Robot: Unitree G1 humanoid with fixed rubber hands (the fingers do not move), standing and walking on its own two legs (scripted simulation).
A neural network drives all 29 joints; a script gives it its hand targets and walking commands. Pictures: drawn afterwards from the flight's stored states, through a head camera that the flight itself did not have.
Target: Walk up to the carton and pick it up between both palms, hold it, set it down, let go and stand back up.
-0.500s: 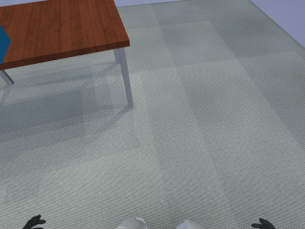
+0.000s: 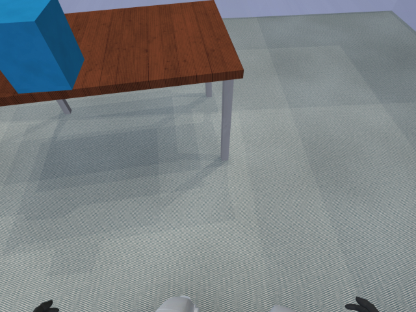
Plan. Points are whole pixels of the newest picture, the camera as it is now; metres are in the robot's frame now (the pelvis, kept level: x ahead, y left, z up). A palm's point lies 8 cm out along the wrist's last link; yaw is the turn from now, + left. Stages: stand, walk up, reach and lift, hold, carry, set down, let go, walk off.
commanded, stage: walk up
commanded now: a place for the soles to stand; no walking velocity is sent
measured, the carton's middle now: (36, 45) +0.94 +0.65 +0.02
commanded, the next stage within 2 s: none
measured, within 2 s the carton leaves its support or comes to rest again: neither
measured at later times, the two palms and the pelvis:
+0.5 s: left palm out of the picture +0.05 +0.41 -0.05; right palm (321, 262) +0.23 -0.22 -0.10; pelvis +0.06 +0.06 +0.01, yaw +8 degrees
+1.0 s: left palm out of the picture +0.11 +0.49 -0.07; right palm (280, 252) +0.26 -0.14 -0.11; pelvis +0.12 +0.14 +0.00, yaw +12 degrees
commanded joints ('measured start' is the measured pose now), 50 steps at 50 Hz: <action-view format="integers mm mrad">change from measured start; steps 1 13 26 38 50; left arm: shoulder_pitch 12 154 83 79 232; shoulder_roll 236 216 382 254 411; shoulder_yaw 42 50 122 53 116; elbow -25 24 -66 -35 -10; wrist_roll -9 -16 32 -14 5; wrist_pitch -22 -59 -69 -33 -75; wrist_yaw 3 35 18 10 45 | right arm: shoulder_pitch -4 34 -60 27 -9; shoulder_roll -297 -245 -250 -305 -290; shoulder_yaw -82 -62 -37 -54 -22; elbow -70 -141 -49 -83 -111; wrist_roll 2 -21 0 -2 -21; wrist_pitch -42 -42 -7 -59 -16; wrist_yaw -63 -58 6 -75 -59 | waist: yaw -38 12 1 -50 60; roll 92 49 -266 132 -104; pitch -77 -228 -38 -87 -190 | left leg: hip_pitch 260 120 -199 297 -461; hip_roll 139 81 78 177 34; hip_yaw -422 -409 24 -410 -81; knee -503 -226 120 -422 384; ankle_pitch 383 746 -117 354 -172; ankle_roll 67 106 -53 103 -7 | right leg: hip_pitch -360 47 128 -380 399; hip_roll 79 163 -182 127 -299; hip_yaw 132 98 216 134 746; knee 132 -425 -676 86 -753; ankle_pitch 72 149 67 49 -157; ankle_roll -43 -66 -227 -21 -256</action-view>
